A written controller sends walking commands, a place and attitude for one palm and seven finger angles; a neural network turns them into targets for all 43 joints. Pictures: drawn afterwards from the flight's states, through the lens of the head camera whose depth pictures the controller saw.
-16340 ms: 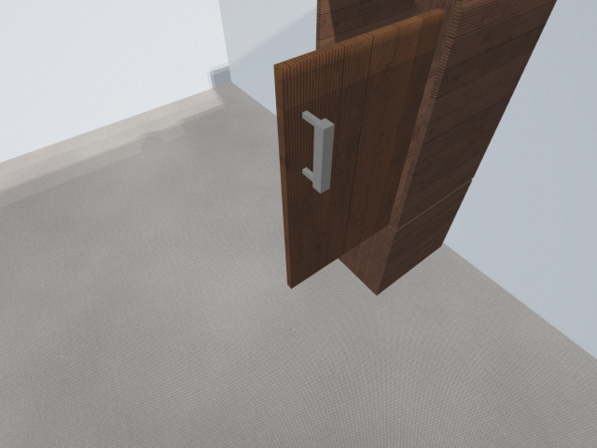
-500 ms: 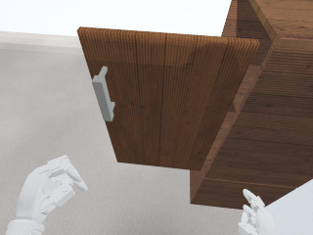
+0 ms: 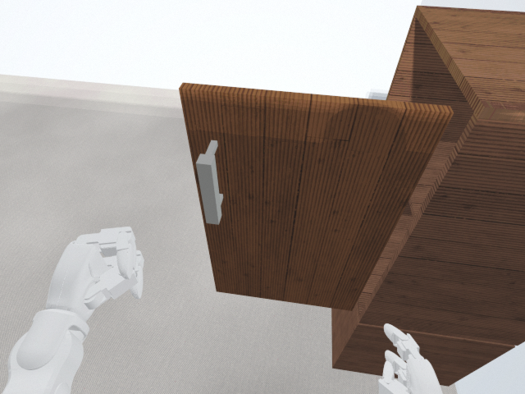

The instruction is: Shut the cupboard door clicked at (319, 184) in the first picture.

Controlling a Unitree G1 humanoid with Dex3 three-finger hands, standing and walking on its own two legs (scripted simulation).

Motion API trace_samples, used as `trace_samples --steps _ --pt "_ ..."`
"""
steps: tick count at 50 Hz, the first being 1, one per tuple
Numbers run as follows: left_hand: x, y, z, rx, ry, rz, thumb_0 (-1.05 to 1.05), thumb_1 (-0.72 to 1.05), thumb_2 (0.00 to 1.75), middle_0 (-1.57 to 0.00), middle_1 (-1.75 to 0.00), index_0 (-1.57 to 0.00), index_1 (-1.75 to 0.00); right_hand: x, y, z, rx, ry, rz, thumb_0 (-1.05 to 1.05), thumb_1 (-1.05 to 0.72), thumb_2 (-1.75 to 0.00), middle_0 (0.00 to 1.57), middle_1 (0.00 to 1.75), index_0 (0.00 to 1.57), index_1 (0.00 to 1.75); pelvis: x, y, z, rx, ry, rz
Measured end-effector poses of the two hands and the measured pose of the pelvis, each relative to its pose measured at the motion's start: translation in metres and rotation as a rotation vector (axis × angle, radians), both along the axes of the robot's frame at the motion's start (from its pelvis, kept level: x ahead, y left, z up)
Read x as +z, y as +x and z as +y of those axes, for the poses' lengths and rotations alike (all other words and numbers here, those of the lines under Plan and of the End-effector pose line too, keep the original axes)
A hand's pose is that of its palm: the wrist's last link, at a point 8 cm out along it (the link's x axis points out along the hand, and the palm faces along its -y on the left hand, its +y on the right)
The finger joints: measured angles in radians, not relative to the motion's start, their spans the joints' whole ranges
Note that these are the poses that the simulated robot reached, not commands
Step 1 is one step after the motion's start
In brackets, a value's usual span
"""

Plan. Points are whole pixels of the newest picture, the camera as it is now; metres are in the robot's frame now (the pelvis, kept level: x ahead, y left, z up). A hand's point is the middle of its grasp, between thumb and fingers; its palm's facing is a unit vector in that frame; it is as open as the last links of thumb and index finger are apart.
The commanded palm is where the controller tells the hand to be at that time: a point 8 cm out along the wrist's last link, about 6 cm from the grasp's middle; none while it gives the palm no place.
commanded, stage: raise the hand and make a fist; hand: left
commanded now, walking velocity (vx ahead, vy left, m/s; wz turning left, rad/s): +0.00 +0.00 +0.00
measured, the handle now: (213, 183) +0.41 +0.13 +0.11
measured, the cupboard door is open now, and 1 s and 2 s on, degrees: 90 90 90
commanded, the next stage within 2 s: bring the fist close to the handle in 0.32 s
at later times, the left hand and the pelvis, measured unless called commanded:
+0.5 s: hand (151, 285) +0.22 +0.17 +0.11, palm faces +0.01 -1.00 -0.08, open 3.2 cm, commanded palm +0.21 +0.22 +0.12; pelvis -0.01 -0.02 +0.00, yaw +0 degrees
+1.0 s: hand (185, 253) +0.27 +0.14 +0.11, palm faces +0.00 -1.00 -0.07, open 3.2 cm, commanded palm +0.25 +0.19 +0.12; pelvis +0.00 -0.05 +0.00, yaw +0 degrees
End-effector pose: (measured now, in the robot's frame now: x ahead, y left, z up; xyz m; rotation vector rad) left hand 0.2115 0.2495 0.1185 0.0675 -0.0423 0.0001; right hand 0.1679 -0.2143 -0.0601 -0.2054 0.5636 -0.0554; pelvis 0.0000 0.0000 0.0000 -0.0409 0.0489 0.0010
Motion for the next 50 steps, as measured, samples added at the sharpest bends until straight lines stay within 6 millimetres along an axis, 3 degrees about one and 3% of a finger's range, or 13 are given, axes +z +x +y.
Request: trace_samples --steps 11,24,50 --pt "-0.006 -0.006 -0.009 0.007 -0.002 0.036 0.02 0.9 0.9 -1.3 -1.5 -1.3 -1.5 0.003 -0.011 -0.017 -0.032 -0.025 0.011 0.02 -0.91 -0.9 0.2 0.3 0.2 0.3 0.002 -0.004 -0.004 -0.007 0.008 -0.016" --pt "-0.004 -0.01 -0.025 0.013 0.008 0.034 0.02 0.9 0.9 -1.3 -1.5 -1.3 -1.5 0.001 -0.008 -0.027 -0.016 -0.003 -0.006 0.02 -0.91 -0.9 0.2 0.3 0.2 0.3 0.002 -0.006 -0.02 0.001 0.016 -0.02" --pt "-0.002 0.04 -0.056 0.003 0.001 0.013 0.02 0.9 0.9 -1.3 -1.5 -1.3 -1.5 -0.008 -0.007 -0.078 -0.066 -0.012 0.023 0.02 -0.91 -0.9 0.2 0.3 0.2 0.29 0.0 0.001 -0.053 -0.008 0.037 0.008"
